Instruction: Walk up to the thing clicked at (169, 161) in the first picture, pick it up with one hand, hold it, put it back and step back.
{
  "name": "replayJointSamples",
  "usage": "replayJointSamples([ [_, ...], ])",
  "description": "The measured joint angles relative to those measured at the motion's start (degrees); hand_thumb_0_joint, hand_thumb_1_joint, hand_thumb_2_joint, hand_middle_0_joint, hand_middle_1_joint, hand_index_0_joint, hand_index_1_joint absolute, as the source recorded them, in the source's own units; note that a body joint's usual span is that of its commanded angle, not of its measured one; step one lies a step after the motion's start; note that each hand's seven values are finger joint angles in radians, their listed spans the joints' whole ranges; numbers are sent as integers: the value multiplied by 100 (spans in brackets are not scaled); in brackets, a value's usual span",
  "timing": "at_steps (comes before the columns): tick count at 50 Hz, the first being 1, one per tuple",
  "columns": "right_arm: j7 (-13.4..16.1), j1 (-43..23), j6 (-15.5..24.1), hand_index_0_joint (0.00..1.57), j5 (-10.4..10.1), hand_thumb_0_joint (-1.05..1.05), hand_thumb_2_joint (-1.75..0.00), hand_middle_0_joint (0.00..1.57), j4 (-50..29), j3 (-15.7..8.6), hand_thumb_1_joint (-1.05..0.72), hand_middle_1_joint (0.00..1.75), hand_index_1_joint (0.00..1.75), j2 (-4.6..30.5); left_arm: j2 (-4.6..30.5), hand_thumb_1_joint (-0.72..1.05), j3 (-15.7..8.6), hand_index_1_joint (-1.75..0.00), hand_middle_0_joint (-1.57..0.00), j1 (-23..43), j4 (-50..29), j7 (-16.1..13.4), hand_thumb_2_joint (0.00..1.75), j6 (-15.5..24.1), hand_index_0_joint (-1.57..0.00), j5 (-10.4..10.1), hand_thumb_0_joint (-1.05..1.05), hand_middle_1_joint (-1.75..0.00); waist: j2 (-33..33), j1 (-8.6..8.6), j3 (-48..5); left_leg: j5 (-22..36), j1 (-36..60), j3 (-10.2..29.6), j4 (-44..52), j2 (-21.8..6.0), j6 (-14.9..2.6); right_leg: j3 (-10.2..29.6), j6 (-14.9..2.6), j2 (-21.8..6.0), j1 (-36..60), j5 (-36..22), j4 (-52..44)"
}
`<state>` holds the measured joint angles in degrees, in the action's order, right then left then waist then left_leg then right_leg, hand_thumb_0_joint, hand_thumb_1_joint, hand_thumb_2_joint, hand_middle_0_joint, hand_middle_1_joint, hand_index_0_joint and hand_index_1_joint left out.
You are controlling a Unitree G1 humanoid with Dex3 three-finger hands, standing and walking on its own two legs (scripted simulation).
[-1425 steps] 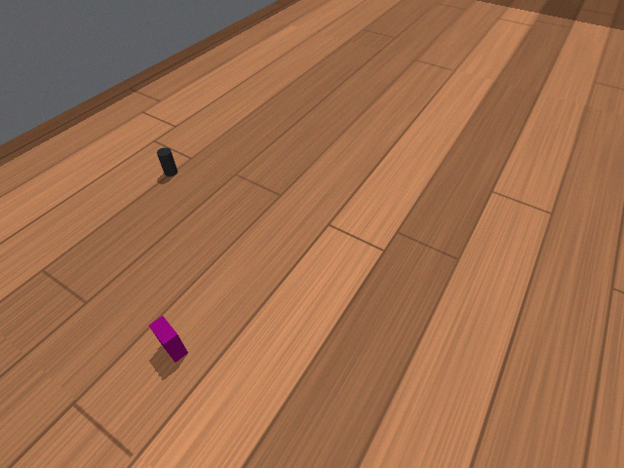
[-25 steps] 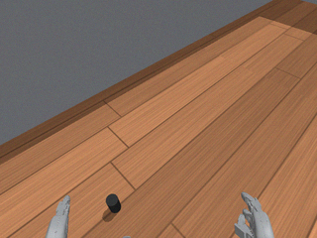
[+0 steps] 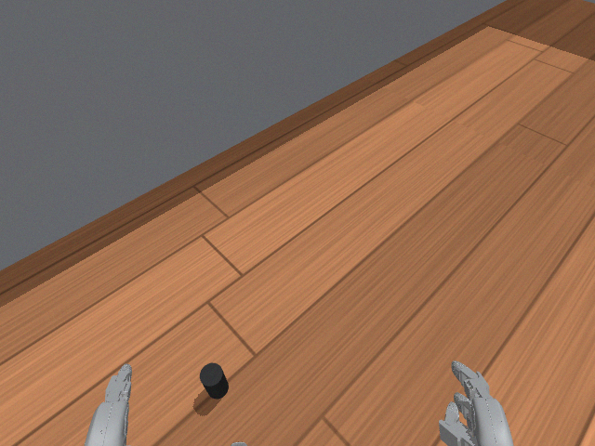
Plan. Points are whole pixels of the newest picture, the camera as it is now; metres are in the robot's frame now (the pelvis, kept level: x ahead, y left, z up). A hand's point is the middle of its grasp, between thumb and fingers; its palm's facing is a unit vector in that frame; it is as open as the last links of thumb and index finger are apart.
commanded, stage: stand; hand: left
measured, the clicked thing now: (214, 381) +0.42 +0.24 -0.66
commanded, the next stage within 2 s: none
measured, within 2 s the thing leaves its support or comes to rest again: neither
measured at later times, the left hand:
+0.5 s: hand (159, 440) +0.16 +0.18 -0.06, palm faces +0.06 -0.95 -0.31, open 10.6 cm
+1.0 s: hand out of the picture +0.06 +0.26 -0.11, palm faces -0.01 -0.94 -0.34, open 7.4 cm
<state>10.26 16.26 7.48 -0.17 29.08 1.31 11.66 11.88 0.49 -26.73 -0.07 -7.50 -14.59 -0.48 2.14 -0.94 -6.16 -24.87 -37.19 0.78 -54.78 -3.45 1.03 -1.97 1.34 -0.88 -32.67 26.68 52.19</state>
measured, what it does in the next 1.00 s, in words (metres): stands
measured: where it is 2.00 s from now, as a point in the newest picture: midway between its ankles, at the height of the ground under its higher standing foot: outside the picture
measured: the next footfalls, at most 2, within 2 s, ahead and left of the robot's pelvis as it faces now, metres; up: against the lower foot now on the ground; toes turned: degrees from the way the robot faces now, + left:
none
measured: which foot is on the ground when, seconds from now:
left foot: down 0.00-1.00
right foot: down 0.00-1.00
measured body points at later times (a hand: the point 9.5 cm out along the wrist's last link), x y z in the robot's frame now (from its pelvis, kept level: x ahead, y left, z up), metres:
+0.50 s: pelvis +0.00 +0.00 +0.00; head +0.01 +0.00 +0.45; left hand +0.16 +0.23 -0.04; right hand +0.16 -0.24 -0.07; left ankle +0.03 +0.13 -0.69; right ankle +0.00 -0.14 -0.69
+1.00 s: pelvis +0.00 +0.01 +0.05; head +0.00 +0.02 +0.50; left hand +0.06 +0.31 -0.09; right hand +0.07 -0.27 -0.09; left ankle +0.03 +0.13 -0.69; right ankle +0.00 -0.14 -0.69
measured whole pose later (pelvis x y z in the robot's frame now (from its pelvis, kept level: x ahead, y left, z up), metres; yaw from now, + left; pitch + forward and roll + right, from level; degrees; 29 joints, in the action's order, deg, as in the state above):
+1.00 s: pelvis +0.00 +0.01 +0.05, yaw +0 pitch -3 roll +0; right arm 0.1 10.9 -0.1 2.3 57.9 -1.3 17.1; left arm 18.6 -0.5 -13.4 55.3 -1.2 -0.4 1.6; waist -0.1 0.7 2.7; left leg -14.5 -14.3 -1.8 -31.4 -0.7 -0.5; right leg -0.4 2.7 -3.3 -11.2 16.6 30.5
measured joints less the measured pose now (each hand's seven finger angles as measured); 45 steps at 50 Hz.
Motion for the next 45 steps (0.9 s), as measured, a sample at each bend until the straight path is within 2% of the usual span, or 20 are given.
replayJointSamples([
  [7, 6, 5, -10, 20, 3, 1, -90, 21, 12, -15, -90, 30, 30, 9, -20, -57, 1, -5, -6, -18, -11, -2, 4, -6, -6, 2, -2, -5, -15, 3, -15, -10, 37, 10, 11, -3, 13, -10, -11, 5, 37, 17, -4],
  [11, 7, -9, -13, 20, -2, 1, -90, 21, 2, -13, -90, 30, 30, 17, -23, -50, -11, -11, -10, 5, 5, 1, 11, -12, -10, -3, -2, -11, -19, 1, -9, -5, 33, 21, 15, -3, 16, -20, -15, 6, 35, 17, -5],
  [16, 11, -11, -14, 20, -1, 1, -90, 21, -7, -13, -90, 30, 30, 22, -17, -27, -8, -21, -16, -27, -29, 5, 34, -21, -16, -5, -1, -21, -18, -3, -11, 5, 39, 25, 29, -2, 17, -24, -15, 6, 43, 8, -20],
  [23, 18, -9, -15, 20, 3, 1, -90, 21, 8, -20, -90, 30, 30, 20, -15, 20, 8, -27, -20, -16, 18, 3, 70, -38, -19, 2, -1, -27, -20, 0, -14, 13, 56, 16, 32, 2, 16, -14, -16, 2, 53, 3, -14],
  [26, -330, -333, -203, 20, 423, 1, -90, 21, 632, -50, -90, 30, 30, 133, 189, 42, 49, -29, -20, 559, 1171, 279, 78, 646, -20, 360, -1, -28, -139, 91, 344, 107, 454, -57, 229, 80, -24, 44, -37, -77, 380, -23, -78],
  [28, -599, -523, -442, 20, 502, 1, -90, 21, 1078, -51, -90, 30, 30, 244, 356, 55, 27, -29, -21, 907, 2010, 457, 82, 923, -20, 445, -1, -29, -232, 130, 465, 189, 657, -106, 401, 138, -52, 83, -38, -134, 532, -55, -151],
  [33, -960, -526, -615, 20, 379, 1, -90, 21, 1636, -240, -90, 30, 30, 462, 613, 76, -101, -30, -21, 1162, 3321, 653, 87, 1267, -20, 367, 0, -29, -295, 148, 648, 342, 1071, -164, 784, 190, -65, 124, 5, -185, 908, -193, -482],
  [39, -1020, -419, -701, 20, 329, 1, -90, 21, 2149, -389, -90, 30, 30, 634, 724, 86, -167, -30, -21, 1136, 4370, 645, 89, 1414, -20, 314, 0, -30, -253, 127, 746, 516, 1522, -194, 1253, 212, -105, 131, 61, -199, 1385, -422, -1028],
  [45, -1016, -444, -753, 20, 289, 1, -90, 20, 2583, -354, -90, 30, 30, 623, 720, 89, -145, -30, -21, 1215, 5079, 616, 90, 1429, -20, 245, 0, -30, -238, 141, 841, 756, 1937, -231, 1781, 237, -143, 144, 107, -213, 1819, -718, -1626],
])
